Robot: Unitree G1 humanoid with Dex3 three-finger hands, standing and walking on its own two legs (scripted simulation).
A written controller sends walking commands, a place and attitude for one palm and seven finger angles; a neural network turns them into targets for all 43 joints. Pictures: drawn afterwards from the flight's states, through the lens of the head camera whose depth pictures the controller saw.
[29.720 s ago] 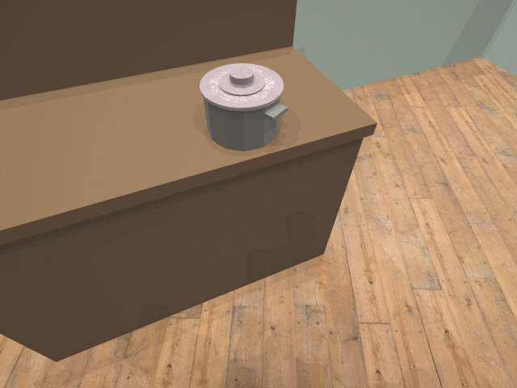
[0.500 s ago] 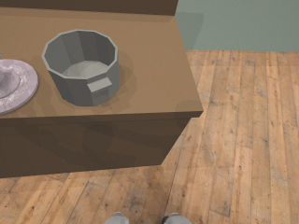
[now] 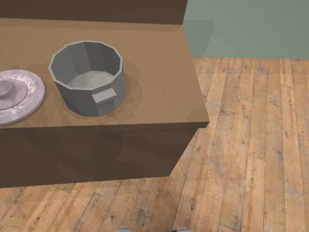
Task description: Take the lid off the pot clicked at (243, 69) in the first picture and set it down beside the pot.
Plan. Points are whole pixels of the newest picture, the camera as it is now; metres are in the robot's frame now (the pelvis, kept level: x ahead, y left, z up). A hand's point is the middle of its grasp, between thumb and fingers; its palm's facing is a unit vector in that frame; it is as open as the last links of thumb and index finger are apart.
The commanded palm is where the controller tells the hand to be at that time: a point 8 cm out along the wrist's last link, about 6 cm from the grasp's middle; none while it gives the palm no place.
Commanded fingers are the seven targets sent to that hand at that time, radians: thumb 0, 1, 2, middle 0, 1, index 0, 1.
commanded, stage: raise the empty hand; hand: left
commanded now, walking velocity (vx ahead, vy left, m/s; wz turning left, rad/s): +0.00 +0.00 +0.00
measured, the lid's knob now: (2, 89) +0.49 +0.39 +0.03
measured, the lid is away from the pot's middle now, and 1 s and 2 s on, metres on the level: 0.24 0.24 0.24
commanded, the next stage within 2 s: draw the hand back to the body in 0.20 s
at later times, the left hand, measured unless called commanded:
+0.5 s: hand out of the picture +0.45 +0.37 +0.17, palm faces -0.34 -0.18 -0.92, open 11.0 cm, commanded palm +0.45 +0.37 +0.23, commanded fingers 0.00 0.00 0.61 -0.34 -0.88 -0.34 -0.88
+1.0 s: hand out of the picture +0.42 +0.31 +0.20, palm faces +0.40 -0.82 -0.41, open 11.0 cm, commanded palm +0.36 +0.34 +0.23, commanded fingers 0.00 0.14 0.66 -0.32 -0.80 -0.32 -0.80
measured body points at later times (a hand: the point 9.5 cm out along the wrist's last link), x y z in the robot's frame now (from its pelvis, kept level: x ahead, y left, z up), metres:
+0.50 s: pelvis +0.01 -0.02 +0.01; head +0.09 +0.00 +0.45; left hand +0.47 +0.38 +0.22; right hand +0.02 -0.29 -0.11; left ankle -0.01 +0.06 -0.71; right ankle +0.00 -0.18 -0.71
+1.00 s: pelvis +0.01 -0.03 +0.02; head +0.05 -0.02 +0.47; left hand +0.39 +0.35 +0.22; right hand +0.13 -0.27 -0.08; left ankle -0.01 +0.06 -0.71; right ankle +0.00 -0.18 -0.71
